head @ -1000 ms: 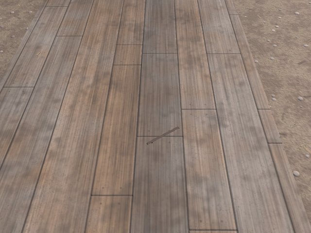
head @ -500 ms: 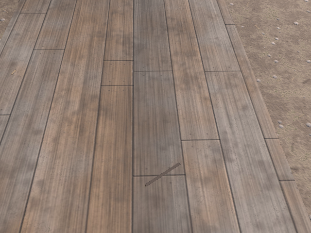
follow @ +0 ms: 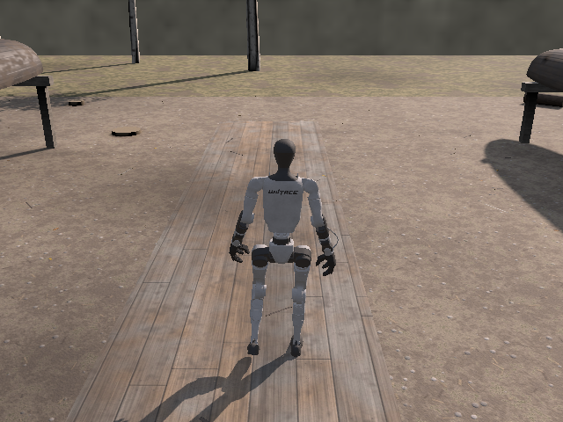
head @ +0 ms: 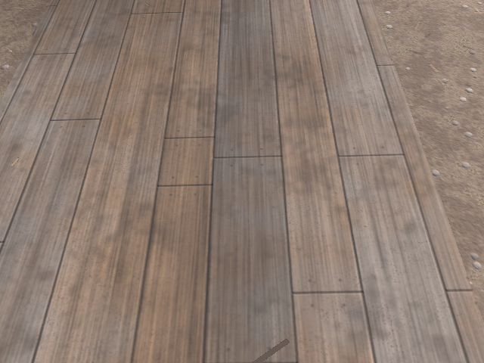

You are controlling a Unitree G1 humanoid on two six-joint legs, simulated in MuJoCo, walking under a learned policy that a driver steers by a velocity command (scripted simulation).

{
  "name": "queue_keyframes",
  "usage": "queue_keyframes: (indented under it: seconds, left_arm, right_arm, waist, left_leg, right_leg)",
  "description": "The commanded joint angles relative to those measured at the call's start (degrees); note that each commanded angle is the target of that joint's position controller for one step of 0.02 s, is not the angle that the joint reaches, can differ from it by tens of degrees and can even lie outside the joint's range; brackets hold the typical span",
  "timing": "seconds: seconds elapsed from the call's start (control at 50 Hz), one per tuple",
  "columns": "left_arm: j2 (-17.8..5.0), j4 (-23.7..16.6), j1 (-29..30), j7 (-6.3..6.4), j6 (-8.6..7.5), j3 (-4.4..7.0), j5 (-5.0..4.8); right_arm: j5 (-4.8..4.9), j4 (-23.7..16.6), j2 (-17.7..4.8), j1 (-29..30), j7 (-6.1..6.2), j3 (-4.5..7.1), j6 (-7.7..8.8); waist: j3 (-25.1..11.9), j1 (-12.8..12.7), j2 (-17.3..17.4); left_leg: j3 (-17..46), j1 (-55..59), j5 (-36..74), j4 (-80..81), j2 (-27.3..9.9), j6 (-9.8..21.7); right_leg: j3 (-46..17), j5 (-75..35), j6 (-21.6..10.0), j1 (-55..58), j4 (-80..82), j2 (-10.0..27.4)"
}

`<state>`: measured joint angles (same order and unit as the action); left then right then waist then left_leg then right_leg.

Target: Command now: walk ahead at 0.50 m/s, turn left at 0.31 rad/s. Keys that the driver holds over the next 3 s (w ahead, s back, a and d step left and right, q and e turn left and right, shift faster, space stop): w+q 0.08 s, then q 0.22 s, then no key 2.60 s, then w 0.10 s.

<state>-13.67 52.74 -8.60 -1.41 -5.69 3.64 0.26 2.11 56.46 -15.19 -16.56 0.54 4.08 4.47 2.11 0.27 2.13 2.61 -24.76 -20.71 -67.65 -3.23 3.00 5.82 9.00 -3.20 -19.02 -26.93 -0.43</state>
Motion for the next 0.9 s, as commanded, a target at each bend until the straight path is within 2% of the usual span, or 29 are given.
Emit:
queue_keyframes:
  seconds: [0.02,0.08,0.14,0.16,0.2,0.24,0.28,0.32,0.34,0.36,0.38,0.4,0.42,0.44,0.46,0.48,0.5,0.54,0.58,0.62,0.7,0.74,0.76,0.78,0.8,0.82,0.84,0.86,0.9]
  left_arm:
    - [-4.56,-1.09,-0.93,0.11,-1.23,0.9,0.6]
    - [-6.6,0.06,-2.66,1.08,-1.58,1.51,0.97]
    - [-7.46,-0.19,-1.87,2.37,-1.02,1.49,1.29]
    - [-7.93,-0.5,-1.41,2.84,-0.69,1.52,1.11]
    - [-8.9,-0.26,-3.28,3.77,0.03,1.67,0.56]
    - [-9.93,0.08,-4.84,4.32,1.1,1.97,-0.07]
    - [-11.0,-0.11,-4.74,4.58,2.33,2.45,-0.88]
    - [-11.99,-0.95,-3.37,4.98,3.31,3.01,-1.67]
    - [-11.93,-1.28,-2.79,5.02,3.73,3.02,-1.8]
    - [-11.34,-1.28,-3.51,4.72,3.91,2.75,-1.66]
    - [-7.57,-2.75,-5.49,4.0,3.38,1.39,0.73]
    - [-3.68,-3.88,-11.32,2.86,2.6,-0.17,1.05]
    - [-8.34,-2.65,-8.48,1.93,2.24,0.93,-0.8]
    - [-8.88,-3.75,-3.85,1.81,2.55,1.18,-2.42]
    - [-7.98,-3.23,-2.16,2.57,3.26,1.18,-1.87]
    - [-8.87,-2.91,-1.47,3.48,4.38,1.7,-0.89]
    - [-8.94,-2.63,-2.5,3.81,5.43,1.9,-0.59]
    - [-7.52,-1.96,-4.43,4.32,6.08,1.75,-0.49]
    - [-6.55,-1.77,-3.79,4.68,6.06,1.41,-0.44]
    - [-6.32,-1.64,-2.4,4.72,6.16,1.14,-0.44]
    - [-6.66,-1.29,-0.56,4.23,5.99,1.02,-0.6]
    - [-5.74,0.12,-2.76,3.61,5.54,0.75,-0.09]
    - [-6.34,0.49,-3.32,3.29,5.36,0.66,0.74]
    - [-8.91,0.29,-3.7,3.21,5.15,0.87,1.46]
    - [-11.73,0.68,-0.93,3.28,5.14,1.47,0.65]
    - [-8.02,0.76,-0.02,2.87,4.79,0.8,0.47]
    - [-6.72,0.86,0.39,2.73,4.31,0.36,0.81]
    - [-7.14,0.99,0.93,2.71,3.87,0.34,0.93]
    - [-6.97,1.75,-0.38,2.86,3.11,0.19,0.48]
  right_arm:
    - [0.07,-2.58,-2.95,-2.65,0.35,1.38,-0.97]
    - [-0.2,-4.03,-2.58,0.76,0.47,1.66,-1.99]
    - [-1.32,-6.1,-2.22,4.29,-0.19,1.66,-1.54]
    - [-1.6,-6.96,-1.56,6.07,-0.62,1.33,-1.41]
    - [-1.99,-9.12,-0.27,10.88,-1.52,0.63,-1.51]
    - [-1.95,-10.87,-0.55,12.7,-2.38,0.52,-1.93]
    - [-1.94,-12.53,-1.91,12.91,-3.12,0.89,-2.3]
    - [-2.08,-13.08,-4.23,9.61,-3.7,1.75,-2.31]
    - [-1.97,-12.27,-6.06,4.99,-3.79,2.63,-2.01]
    - [-2.11,-11.22,-8.9,-0.13,-3.16,3.83,-1.56]
    - [-2.94,-11.36,-14.34,-2.72,-1.54,4.85,-1.64]
    - [-3.74,-13.45,-15.67,1.13,-1.18,4.2,-1.62]
    - [-3.31,-14.37,-10.52,0.82,-1.44,2.63,-2.15]
    - [-2.79,-14.89,-7.9,4.83,-1.48,1.86,-2.15]
    - [-2.1,-14.68,-6.34,7.57,-1.52,1.37,-2.19]
    - [-1.99,-14.59,-4.91,9.48,-1.25,0.87,-2.28]
    - [-2.66,-14.43,-5.89,10.38,-1.18,1.09,-2.45]
    - [-3.71,-14.21,-6.77,10.97,-0.85,1.32,-2.38]
    - [-3.74,-13.79,-6.68,10.9,-0.25,1.27,-2.33]
    - [-3.64,-13.55,-6.54,11.14,0.31,1.09,-2.7]
    - [-3.48,-12.7,-5.56,11.27,0.62,0.37,-3.4]
    - [-2.74,-11.98,-4.4,11.43,0.59,-0.26,-3.73]
    - [-2.62,-10.98,-3.42,9.09,0.5,-0.63,-3.65]
    - [-3.09,-10.68,-2.56,7.89,0.41,-0.93,-3.42]
    - [-3.12,-10.86,-1.74,5.44,0.1,-0.72,-3.12]
    - [-3.59,-10.72,-2.58,8.57,0.12,-0.66,-3.12]
    - [-3.19,-10.97,-3.64,10.15,0.2,-0.26,-3.32]
    - [-2.92,-10.54,-3.43,10.24,0.48,-0.22,-3.67]
    - [-2.92,-9.75,-3.71,9.66,0.51,-0.07,-4.11]
  waist:
    - [-3.13,0.37,-8.7]
    - [-0.65,0.53,-5.87]
    - [0.68,0.96,-5.41]
    - [0.72,0.63,-5.56]
    - [0.71,-1.35,-5.0]
    - [0.05,-2.1,-5.02]
    - [-0.78,-1.53,-5.89]
    - [-3.1,0.75,-7.17]
    - [-5.42,3.21,-6.46]
    - [-8.29,5.97,-3.37]
    - [-14.97,4.71,7.0]
    - [-24.68,-0.7,13.58]
    - [-27.85,2.64,3.59]
    - [-20.14,2.43,2.19]
    - [-13.81,1.08,-2.52]
    - [-10.64,-0.04,-1.69]
    - [-9.22,-1.32,0.66]
    - [-9.23,-2.29,2.62]
    - [-10.11,-2.09,3.08]
    - [-10.7,-1.44,3.74]
    - [-8.28,-0.68,4.76]
    - [-7.16,-2.45,3.82]
    - [-6.68,-2.35,2.4]
    - [-5.85,-1.12,-1.6]
    - [-4.54,3.25,-10.0]
    - [-4.15,1.54,-10.61]
    - [-3.29,1.1,-9.97]
    - [-2.78,1.09,-9.17]
    - [-2.42,0.48,-7.45]
  left_leg:
    - [3.68,-8.76,5.88,0.18,-5.73,0.51]
    - [4.72,-13.79,12.59,4.89,-5.55,-0.31]
    - [2.15,-12.91,20.72,15.99,-3.63,-1.64]
    - [-0.22,-10.68,23.47,20.45,-3.09,-1.78]
    - [-3.7,-8.87,26.72,25.97,-2.01,-1.86]
    - [-4.76,-9.4,25.32,29.2,-1.35,-1.59]
    - [-5.68,-9.28,19.99,31.17,-0.17,-0.43]
    - [-7.23,-4.46,13.67,32.59,2.48,1.49]
    - [-7.58,1.01,14.68,36.31,4.3,2.8]
    - [-6.32,10.14,26.35,43.64,5.33,4.54]
    - [8.71,26.59,55.74,39.0,-6.89,8.88]
    - [32.81,41.2,67.83,39.71,-21.6,23.67]
    - [27.73,36.55,58.35,42.43,-19.17,21.69]
    - [19.81,30.85,49.88,43.26,-16.17,18.45]
    - [14.98,22.75,41.35,45.37,-12.89,14.92]
    - [12.63,15.75,34.8,47.44,-11.1,13.14]
    - [10.95,9.75,31.04,49.45,-9.56,12.59]
    - [9.14,6.56,29.6,50.99,-8.26,12.72]
    - [8.16,7.43,28.04,51.13,-7.87,12.29]
    - [7.76,7.52,20.91,51.92,-7.41,11.28]
    - [9.0,6.82,5.75,52.97,-6.71,9.39]
    - [8.15,5.5,0.79,51.06,-5.11,6.67]
    - [7.63,4.45,-1.17,49.99,-3.64,4.04]
    - [5.4,2.88,-1.31,45.84,-1.2,1.48]
    - [0.22,4.52,1.07,44.59,3.54,-0.4]
    - [-0.86,11.09,5.6,42.57,3.77,-1.29]
    - [-0.42,13.48,7.96,41.66,3.23,-0.78]
    - [0.13,14.39,9.59,41.32,2.61,-0.03]
    - [1.13,13.52,12.48,41.57,1.94,0.86]
  right_leg:
    - [-13.93,0.19,-6.76,8.45,18.56,15.39]
    - [-7.75,-6.72,-6.95,8.69,20.27,15.12]
    - [0.34,-24.29,-5.67,8.61,18.29,13.17]
    - [3.0,-27.14,-4.98,7.88,17.64,12.2]
    - [5.13,-30.47,-4.7,9.39,16.14,12.53]
    - [5.5,-32.55,-4.95,14.34,13.36,14.14]
    - [5.47,-36.71,-4.61,18.9,9.3,15.91]
    - [5.09,-45.9,-3.58,20.8,1.83,16.48]
    - [5.15,-46.18,-2.42,21.06,-5.22,15.26]
    - [6.47,-39.41,0.44,18.36,-16.12,11.73]
    - [6.49,-8.65,3.78,3.97,-33.58,7.52]
    - [-2.08,33.49,6.76,-12.58,-52.44,-3.03]
    - [-11.35,30.76,5.84,-12.44,-53.81,0.53]
    - [-10.0,27.4,5.03,-15.96,-51.95,2.67]
    - [-9.04,24.19,5.05,-16.2,-46.52,4.79]
    - [-9.14,21.47,5.29,-13.52,-41.94,6.05]
    - [-8.38,18.9,5.5,-8.92,-40.11,5.84]
    - [-7.78,16.59,5.93,-5.58,-34.84,5.17]
    - [-8.01,14.81,6.32,-4.7,-28.42,5.25]
    - [-7.95,12.06,6.49,-2.69,-23.17,5.35]
    - [-6.8,9.43,6.04,1.1,-13.34,4.34]
    - [-4.95,3.01,4.56,7.0,-2.07,3.05]
    - [-6.39,-0.71,3.4,9.95,1.82,4.2]
    - [-11.77,-4.18,1.41,11.04,3.79,9.41]
    - [-13.3,1.31,-1.13,5.81,3.4,11.04]
    - [-13.28,11.0,-0.87,-0.52,6.07,9.86]
    - [-12.19,14.18,0.84,-2.82,7.07,8.58]
    - [-11.01,12.78,2.25,-3.28,6.75,7.51]
    - [-9.64,8.36,3.1,-0.99,5.08,6.4]
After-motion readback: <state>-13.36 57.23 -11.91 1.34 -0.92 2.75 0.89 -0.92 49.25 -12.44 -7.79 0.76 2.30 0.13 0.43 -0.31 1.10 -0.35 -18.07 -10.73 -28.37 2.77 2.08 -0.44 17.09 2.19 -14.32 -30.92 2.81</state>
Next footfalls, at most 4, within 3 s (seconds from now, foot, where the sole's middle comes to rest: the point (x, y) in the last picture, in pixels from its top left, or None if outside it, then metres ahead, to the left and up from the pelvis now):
0.36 left None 0.33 0.14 -0.77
0.76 right None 0.34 -0.11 -0.77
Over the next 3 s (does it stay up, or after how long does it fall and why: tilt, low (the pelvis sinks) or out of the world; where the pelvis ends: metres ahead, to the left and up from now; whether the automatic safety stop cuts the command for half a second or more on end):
stays up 0.31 0.00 0.00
